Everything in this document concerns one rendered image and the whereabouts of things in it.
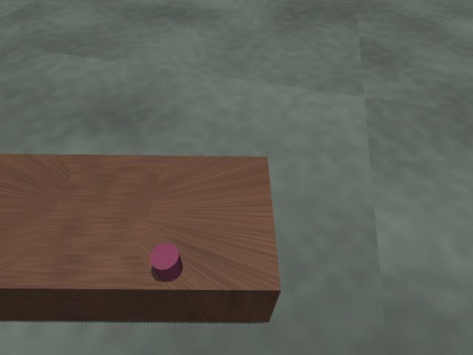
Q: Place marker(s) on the can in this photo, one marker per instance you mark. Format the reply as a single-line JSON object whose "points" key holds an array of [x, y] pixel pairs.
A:
{"points": [[166, 262]]}

